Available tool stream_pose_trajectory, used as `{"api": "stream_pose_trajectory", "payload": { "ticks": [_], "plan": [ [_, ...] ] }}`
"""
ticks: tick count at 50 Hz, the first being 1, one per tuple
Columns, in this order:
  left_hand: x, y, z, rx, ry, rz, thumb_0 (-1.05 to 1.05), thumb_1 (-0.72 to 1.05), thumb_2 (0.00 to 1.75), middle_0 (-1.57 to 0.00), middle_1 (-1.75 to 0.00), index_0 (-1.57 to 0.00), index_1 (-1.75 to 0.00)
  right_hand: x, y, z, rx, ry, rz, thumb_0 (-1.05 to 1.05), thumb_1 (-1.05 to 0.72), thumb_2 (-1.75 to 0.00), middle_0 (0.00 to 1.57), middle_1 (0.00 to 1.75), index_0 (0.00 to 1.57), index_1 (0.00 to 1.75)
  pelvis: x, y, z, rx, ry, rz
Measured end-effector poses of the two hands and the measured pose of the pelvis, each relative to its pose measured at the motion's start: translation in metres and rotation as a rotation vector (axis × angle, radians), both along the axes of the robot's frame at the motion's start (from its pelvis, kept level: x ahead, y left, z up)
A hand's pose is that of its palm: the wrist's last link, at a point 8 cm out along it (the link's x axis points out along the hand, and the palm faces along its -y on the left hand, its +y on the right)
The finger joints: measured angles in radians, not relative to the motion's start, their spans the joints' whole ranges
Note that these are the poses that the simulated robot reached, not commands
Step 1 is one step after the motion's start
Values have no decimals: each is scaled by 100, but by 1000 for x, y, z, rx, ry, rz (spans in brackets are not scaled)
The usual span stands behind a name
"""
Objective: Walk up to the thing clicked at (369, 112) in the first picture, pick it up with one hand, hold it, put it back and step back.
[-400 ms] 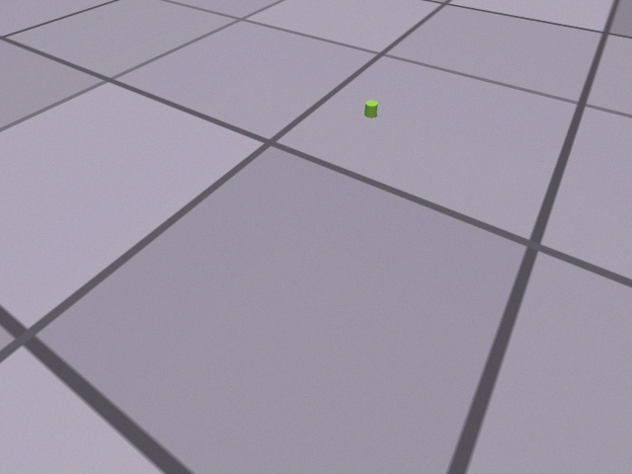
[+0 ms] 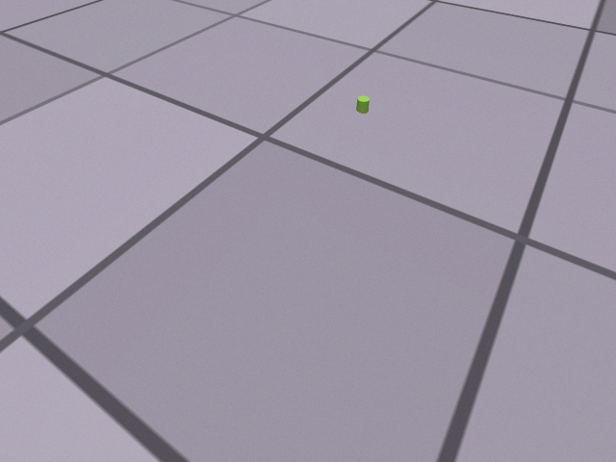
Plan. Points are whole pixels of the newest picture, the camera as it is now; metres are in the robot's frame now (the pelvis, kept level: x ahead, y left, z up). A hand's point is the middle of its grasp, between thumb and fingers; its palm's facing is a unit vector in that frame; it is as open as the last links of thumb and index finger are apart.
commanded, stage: stand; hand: left
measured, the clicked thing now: (362, 104) +2.22 -0.35 -0.74
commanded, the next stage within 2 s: walk up in 0.72 s
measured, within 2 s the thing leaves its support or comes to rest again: neither
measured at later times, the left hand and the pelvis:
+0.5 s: hand out of the picture +0.08 +0.25 -0.16, palm faces -0.03 -0.94 -0.33, open 7.3 cm; pelvis +0.01 +0.00 +0.00, yaw +0 degrees
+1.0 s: hand (133, 434) +0.20 +0.26 -0.11, palm faces -0.26 -0.85 -0.46, open 7.4 cm; pelvis +0.05 -0.02 -0.01, yaw -16 degrees
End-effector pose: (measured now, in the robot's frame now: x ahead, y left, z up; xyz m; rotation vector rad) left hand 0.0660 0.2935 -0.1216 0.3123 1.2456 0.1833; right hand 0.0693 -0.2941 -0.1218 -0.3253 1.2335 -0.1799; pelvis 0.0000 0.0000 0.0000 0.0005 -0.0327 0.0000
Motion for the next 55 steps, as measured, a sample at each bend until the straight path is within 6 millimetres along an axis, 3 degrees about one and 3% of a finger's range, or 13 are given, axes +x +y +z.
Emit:
{"api": "stream_pose_trajectory", "payload": {
  "ticks": [36,40,43,49,52,55],
  "plan": [
    [10,5,2,4,-19,4,0,91,90,-20,-30,-21,-30,12,3,3,-7,-20,-1,0,-91,-90,20,30,21,30,7,4,1,-1,-6,1],
    [11,11,7,-4,22,-70,0,91,90,-20,-30,-21,-30,16,-7,9,29,-124,-46,0,-90,-90,21,30,21,30,9,7,-1,19,32,-89],
    [33,17,16,37,77,-156,0,91,90,-20,-30,-21,-30,9,-26,12,18,-210,-120,0,-90,-90,21,30,21,30,13,7,-2,10,48,-153],
    [119,12,47,112,-40,-263,1,91,90,-20,-30,-21,-30,-12,-73,4,-5,-200,-245,0,-90,-90,21,30,21,30,46,-17,-8,30,24,-262],
    [165,0,57,171,-105,-301,0,91,90,-20,-30,-21,-30,-5,-104,-9,-11,-226,-296,0,-90,-90,21,30,21,30,73,-38,-20,45,10,-305],
    [207,-18,57,229,-187,-319,0,91,90,-20,-30,-21,-30,14,-136,-29,-24,-245,-314,1,-90,-90,20,30,21,30,99,-62,-41,32,14,-328]
  ]
}}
